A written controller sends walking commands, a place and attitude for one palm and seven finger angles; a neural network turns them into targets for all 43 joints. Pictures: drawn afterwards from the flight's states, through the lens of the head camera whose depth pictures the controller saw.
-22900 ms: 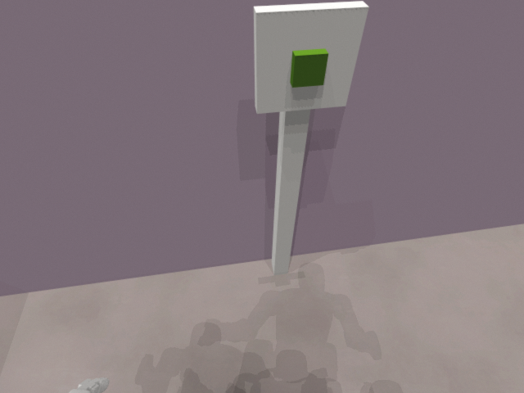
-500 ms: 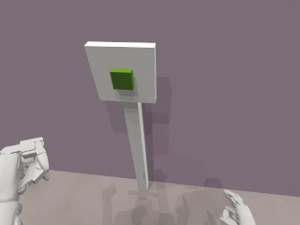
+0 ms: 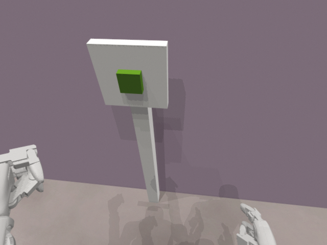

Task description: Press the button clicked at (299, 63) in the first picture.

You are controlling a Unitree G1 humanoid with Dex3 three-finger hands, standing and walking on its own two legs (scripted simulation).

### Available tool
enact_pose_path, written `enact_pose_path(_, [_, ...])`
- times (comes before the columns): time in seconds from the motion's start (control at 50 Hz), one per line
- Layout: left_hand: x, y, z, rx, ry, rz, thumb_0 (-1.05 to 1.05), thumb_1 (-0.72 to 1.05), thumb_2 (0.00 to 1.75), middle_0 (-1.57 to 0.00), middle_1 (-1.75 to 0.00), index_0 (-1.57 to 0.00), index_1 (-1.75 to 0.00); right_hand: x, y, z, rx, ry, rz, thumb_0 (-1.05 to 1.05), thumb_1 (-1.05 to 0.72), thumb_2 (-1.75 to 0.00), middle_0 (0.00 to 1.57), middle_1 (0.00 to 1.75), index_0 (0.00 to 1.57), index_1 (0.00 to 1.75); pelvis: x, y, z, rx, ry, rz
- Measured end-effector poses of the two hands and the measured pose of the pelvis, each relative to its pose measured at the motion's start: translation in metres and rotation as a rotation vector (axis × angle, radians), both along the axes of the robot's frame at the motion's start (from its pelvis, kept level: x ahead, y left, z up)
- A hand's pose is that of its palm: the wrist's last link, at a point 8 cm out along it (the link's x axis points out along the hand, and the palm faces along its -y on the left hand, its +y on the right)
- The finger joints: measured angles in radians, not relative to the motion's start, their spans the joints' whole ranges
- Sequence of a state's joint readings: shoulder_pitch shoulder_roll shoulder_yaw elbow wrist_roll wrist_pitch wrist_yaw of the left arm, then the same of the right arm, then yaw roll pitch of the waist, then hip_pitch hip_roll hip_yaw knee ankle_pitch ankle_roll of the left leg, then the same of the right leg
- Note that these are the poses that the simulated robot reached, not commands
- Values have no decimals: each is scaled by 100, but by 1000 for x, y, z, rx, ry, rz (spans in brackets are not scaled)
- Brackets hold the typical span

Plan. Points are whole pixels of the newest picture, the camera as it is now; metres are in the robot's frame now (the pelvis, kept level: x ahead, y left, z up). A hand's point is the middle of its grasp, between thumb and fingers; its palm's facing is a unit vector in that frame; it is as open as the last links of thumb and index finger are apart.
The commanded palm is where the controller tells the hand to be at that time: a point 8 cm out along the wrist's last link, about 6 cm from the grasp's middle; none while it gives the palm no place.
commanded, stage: step back with the hand held close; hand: left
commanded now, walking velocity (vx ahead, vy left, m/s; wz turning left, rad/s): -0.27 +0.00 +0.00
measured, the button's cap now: (130, 81) +0.49 +0.15 +0.16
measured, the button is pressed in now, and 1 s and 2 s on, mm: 0 0 0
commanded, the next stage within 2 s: stop stepping back and stand still in 1.06 s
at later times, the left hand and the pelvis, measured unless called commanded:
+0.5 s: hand (18, 211) +0.13 +0.26 +0.15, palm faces +0.33 -0.80 -0.49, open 3.1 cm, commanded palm +0.07 +0.30 +0.17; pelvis -0.06 +0.02 -0.01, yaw -1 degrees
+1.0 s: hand out of the picture +0.06 +0.27 +0.16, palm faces +0.31 -0.87 -0.39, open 3.1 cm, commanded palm -0.01 +0.31 +0.17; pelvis -0.15 +0.03 +0.00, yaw -2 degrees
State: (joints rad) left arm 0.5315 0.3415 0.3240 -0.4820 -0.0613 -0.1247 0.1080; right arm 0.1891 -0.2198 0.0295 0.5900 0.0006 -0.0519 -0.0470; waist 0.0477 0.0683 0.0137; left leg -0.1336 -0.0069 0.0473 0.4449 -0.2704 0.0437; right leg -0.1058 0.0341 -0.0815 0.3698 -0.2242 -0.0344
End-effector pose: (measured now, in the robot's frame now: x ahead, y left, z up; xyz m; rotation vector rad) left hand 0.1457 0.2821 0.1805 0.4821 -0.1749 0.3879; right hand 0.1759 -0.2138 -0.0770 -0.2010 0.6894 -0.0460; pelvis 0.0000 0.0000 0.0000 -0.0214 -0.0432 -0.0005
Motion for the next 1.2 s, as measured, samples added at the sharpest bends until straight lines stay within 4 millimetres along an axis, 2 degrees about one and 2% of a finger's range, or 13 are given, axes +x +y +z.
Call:
enact_pose_path(0.16, [6,-6,-19,10,116,-87,1,90,90,-130,-150,-131,-150,-24,-21,-4,-47,84,-87,2,-90,-90,21,30,20,30,-12,6,-1,1,59,-14])
enact_pose_path(0.26, [-3,-3,-13,56,106,-129,2,89,90,-130,-150,-131,-150,-40,-25,-2,-73,101,-131,2,-90,-90,21,30,20,30,-21,10,-4,3,69,-16])
enact_pose_path(0.38, [-25,8,-1,105,33,-116,1,89,90,-130,-150,-131,-150,-51,-16,3,-74,59,-131,2,-90,-90,20,30,20,30,-39,16,-8,9,60,-19])
enact_pose_path(0.54, [-62,12,-11,83,0,-72,1,89,90,-130,-150,-131,-150,-71,-1,-1,-51,-2,-81,2,-90,-90,21,30,20,30,-69,18,-15,7,44,-14])
enact_pose_path(0.72, [-89,21,-17,28,-109,-111,1,89,90,-131,-150,-131,-150,-122,4,-4,-135,73,-76,2,-90,-90,21,30,20,30,-100,29,-22,-24,36,6])
enact_pose_path(0.86, [-107,43,8,106,-146,-90,1,89,90,-131,-150,-131,-150,-154,20,6,-117,92,-92,2,-90,-90,21,30,20,30,-117,35,-6,-70,81,16])
enact_pose_path(0.9, [-114,44,8,88,-140,-92,1,89,90,-131,-150,-131,-150,-159,24,10,-107,92,-85,2,-90,-90,21,30,20,30,-123,35,-2,-72,106,-3])
enact_pose_path(0.98, [-121,33,-3,14,-98,-133,1,90,90,-131,-150,-131,-150,-165,29,15,-98,68,-56,2,-90,-90,21,30,20,30,-140,32,1,-70,143,-25])
enact_pose_path(1.06, [-134,12,-7,14,-77,-213,1,90,90,-131,-150,-131,-150,-174,26,11,-87,33,-24,1,-90,-90,21,30,20,30,-169,25,-4,-48,157,-29])
enact_pose_path(1.14, [-162,-7,3,102,-94,-302,2,89,90,-131,-150,-131,-150,-193,16,-2,-67,13,-24,1,-90,-90,21,30,21,30,-203,18,-16,-36,122,-43])
enact_pose_path(1.2, [-188,-9,19,145,-117,-309,2,89,90,-131,-150,-131,-150,-219,7,-5,-52,42,-73,1,-90,-90,21,30,21,30,-213,16,-14,-30,91,-50])
